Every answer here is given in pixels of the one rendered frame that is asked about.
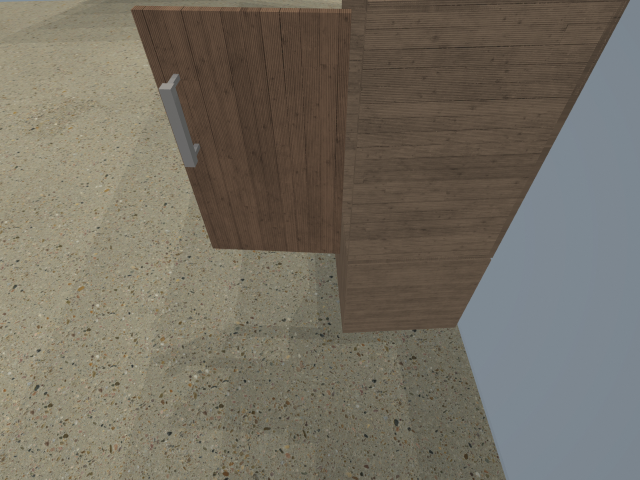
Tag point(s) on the handle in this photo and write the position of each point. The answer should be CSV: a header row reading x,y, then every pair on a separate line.
x,y
178,123

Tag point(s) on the cupboard door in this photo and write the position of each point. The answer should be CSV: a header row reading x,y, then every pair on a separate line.
x,y
264,93

